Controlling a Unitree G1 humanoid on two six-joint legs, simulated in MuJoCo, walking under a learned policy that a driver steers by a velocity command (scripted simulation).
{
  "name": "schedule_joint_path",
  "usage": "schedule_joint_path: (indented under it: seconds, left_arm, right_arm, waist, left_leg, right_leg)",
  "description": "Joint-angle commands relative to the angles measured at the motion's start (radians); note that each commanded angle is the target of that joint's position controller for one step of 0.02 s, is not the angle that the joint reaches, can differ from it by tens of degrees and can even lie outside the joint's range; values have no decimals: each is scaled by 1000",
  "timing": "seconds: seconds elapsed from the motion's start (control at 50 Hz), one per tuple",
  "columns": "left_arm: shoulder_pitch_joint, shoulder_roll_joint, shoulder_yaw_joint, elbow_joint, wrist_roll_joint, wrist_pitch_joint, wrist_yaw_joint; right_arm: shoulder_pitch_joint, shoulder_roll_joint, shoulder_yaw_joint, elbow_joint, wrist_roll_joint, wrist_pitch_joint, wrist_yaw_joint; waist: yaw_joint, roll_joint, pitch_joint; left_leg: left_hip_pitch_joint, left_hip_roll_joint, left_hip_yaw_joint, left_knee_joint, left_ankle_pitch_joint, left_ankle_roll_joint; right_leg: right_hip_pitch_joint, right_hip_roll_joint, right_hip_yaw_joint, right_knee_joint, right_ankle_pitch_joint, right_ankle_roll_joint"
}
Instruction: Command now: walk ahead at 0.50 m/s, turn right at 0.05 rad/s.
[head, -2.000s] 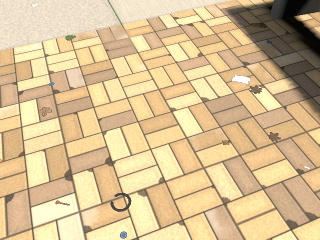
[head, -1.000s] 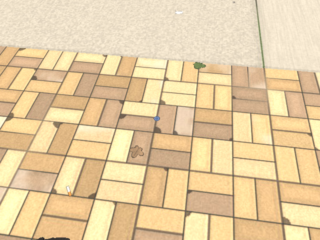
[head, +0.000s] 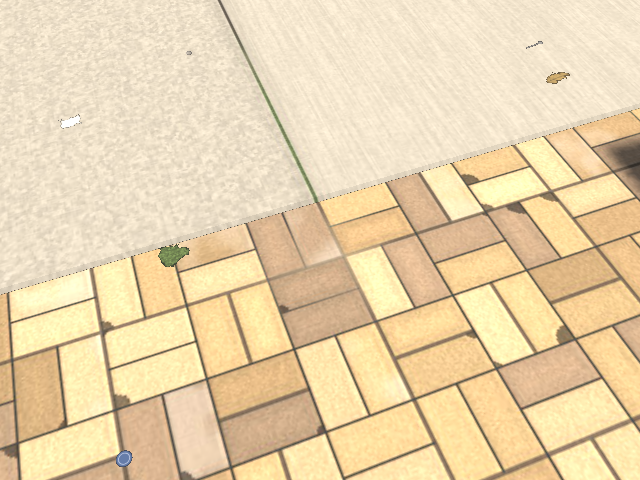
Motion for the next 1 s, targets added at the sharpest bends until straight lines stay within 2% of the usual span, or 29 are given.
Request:
schedule_joint_path:
  seconds: [0.02,0.06,0.1,0.14,0.2,0.26,0.34,0.4,0.42,0.44,0.46,0.48,0.5,0.52,0.54,0.56,0.58,0.64,0.68,0.74,0.78,0.84,0.88,0.9,0.92,0.94,0.96,0.98,1.0]
  left_arm:
    - [77,102,31,-24,18,-33,5]
    - [68,102,34,0,18,-55,5]
    - [78,110,39,29,25,-67,10]
    - [96,107,38,52,29,-69,20]
    - [93,115,38,71,25,-69,30]
    - [135,131,43,108,18,-61,38]
    - [180,149,53,148,4,-28,46]
    - [152,190,63,143,-2,-3,64]
    - [142,201,65,139,-1,5,71]
    - [122,199,61,134,-5,9,77]
    - [145,158,42,116,13,-4,79]
    - [226,36,3,75,27,-36,56]
    - [140,125,18,70,-1,-78,33]
    - [48,150,22,33,-36,-98,23]
    - [24,131,17,23,-25,-107,27]
    - [18,141,25,30,5,-103,34]
    - [38,141,29,31,14,-92,34]
    - [65,110,23,33,24,-62,38]
    - [-6,83,11,12,26,-54,41]
    - [-119,58,-1,-10,19,-61,35]
    - [-168,72,3,-24,6,-68,28]
    - [-171,114,21,-30,-1,-80,18]
    - [-98,135,36,-13,-3,-90,18]
    - [-5,156,50,11,5,-94,22]
    - [127,198,62,25,25,-99,29]
    - [232,290,84,62,40,-88,27]
    - [257,226,77,81,6,-83,17]
    - [205,151,56,67,1,-79,19]
    - [156,126,45,62,11,-72,20]
  right_arm:
    - [3,-123,-28,-65,-3,-7,-2]
    - [42,-88,-25,-41,-4,21,-5]
    - [-3,-73,-24,-50,-4,34,-10]
    - [-49,-63,-24,-61,-6,32,-10]
    - [-106,-46,-20,-74,-8,20,5]
    - [-191,-22,-7,-106,-9,17,22]
    - [-270,-16,-1,-168,-12,15,51]
    - [-213,-54,-20,-190,-12,23,63]
    - [-124,-87,-38,-177,-12,27,60]
    - [28,-137,-67,-146,-10,29,49]
    - [173,-225,-96,-123,-8,40,27]
    - [125,-276,-101,-149,2,35,22]
    - [147,-194,-76,-157,-8,28,24]
    - [119,-151,-65,-159,-16,22,21]
    - [56,-139,-61,-163,-15,17,23]
    - [-1,-104,-51,-175,-14,15,20]
    - [-31,-96,-45,-192,-25,15,15]
    - [-45,-117,-51,-195,-21,14,2]
    - [-30,-145,-59,-187,-17,19,-11]
    - [10,-153,-62,-170,-10,32,-22]
    - [49,-157,-64,-155,-7,39,-24]
    - [66,-144,-62,-146,-2,46,-28]
    - [41,-137,-63,-153,-7,50,-28]
    - [37,-105,-52,-156,-13,49,-26]
    - [50,-43,-28,-167,-25,45,-22]
    - [199,26,-7,-183,-6,33,-21]
    - [219,-55,-15,-160,12,28,-23]
    - [110,-122,-32,-163,10,30,-23]
    - [22,-127,-33,-182,-6,31,-25]
  waist:
    - [34,-74,-132]
    - [12,-68,-118]
    - [20,-52,-68]
    - [36,-52,-41]
    - [58,-54,-22]
    - [98,-40,18]
    - [119,-34,37]
    - [59,-92,-46]
    - [6,-105,-104]
    - [-82,-83,-183]
    - [-133,45,-287]
    - [-21,277,-386]
    - [-95,136,-445]
    - [-98,81,-310]
    - [-44,-24,-191]
    - [-10,-35,-148]
    - [21,-3,-122]
    - [51,17,-92]
    - [32,28,-68]
    - [-20,63,-69]
    - [-42,74,-74]
    - [-28,96,-81]
    - [21,123,-89]
    - [67,117,-137]
    - [119,37,-262]
    - [71,-263,-380]
    - [90,-287,-356]
    - [119,-169,-217]
    - [114,-97,-143]
  left_leg:
    - [-260,92,-73,-3,124,5]
    - [-228,90,-71,-35,174,-13]
    - [-285,79,-95,-103,258,-27]
    - [-336,59,-119,-207,368,-34]
    - [-316,33,-89,-389,532,-26]
    - [-335,23,-50,-506,565,-9]
    - [-408,1,3,-584,432,32]
    - [-255,-82,95,-585,272,87]
    - [-132,-121,115,-583,237,112]
    - [102,-152,102,-650,293,152]
    - [414,-2,-145,-676,321,221]
    - [740,242,-730,-789,183,435]
    - [773,250,-793,-876,108,413]
    - [669,215,-637,-889,142,363]
    - [502,172,-524,-902,252,330]
    - [394,137,-447,-914,356,311]
    - [305,113,-411,-936,433,312]
    - [166,77,-327,-974,549,316]
    - [101,36,-266,-978,546,289]
    - [59,-17,-228,-950,439,230]
    - [83,-1,-273,-928,376,215]
    - [179,41,-375,-844,307,193]
    - [195,46,-416,-773,323,170]
    - [184,10,-383,-683,373,143]
    - [104,-44,-310,-442,296,108]
    - [-232,-197,-173,-100,-83,31]
    - [-400,-144,-186,62,-169,16]
    - [-440,-104,-194,108,-76,14]
    - [-422,-72,-155,93,-6,14]
  right_leg:
    - [299,-281,322,-329,164,-164]
    - [239,-275,242,-385,221,-169]
    - [227,-266,161,-422,255,-155]
    - [257,-251,92,-435,276,-131]
    - [287,-235,4,-455,273,-92]
    - [362,-265,-37,-465,293,-81]
    - [536,-318,-69,-381,449,-76]
    - [576,-321,-113,-198,913,-42]
    - [557,-310,-127,-64,1027,-27]
    - [456,-274,-150,145,985,4]
    - [207,-217,-152,457,610,45]
    - [-240,30,-36,834,-343,117]
    - [-347,-16,173,885,-361,87]
    - [-387,-63,166,837,-286,64]
    - [-368,-106,150,724,-219,60]
    - [-315,-138,143,629,-183,70]
    - [-253,-149,142,600,-160,82]
    - [-203,-151,108,465,-116,137]
    - [-185,-134,87,315,2,165]
    - [-93,-80,75,80,222,173]
    - [-60,-56,87,6,269,169]
    - [-42,-54,129,-69,202,137]
    - [47,-55,120,-102,137,97]
    - [174,-68,107,-128,141,66]
    - [400,-208,236,-115,86,2]
    - [724,-425,686,-192,-101,-173]
    - [736,-474,901,-272,-380,-209]
    - [625,-423,763,-294,-400,-165]
    - [512,-374,614,-293,-283,-131]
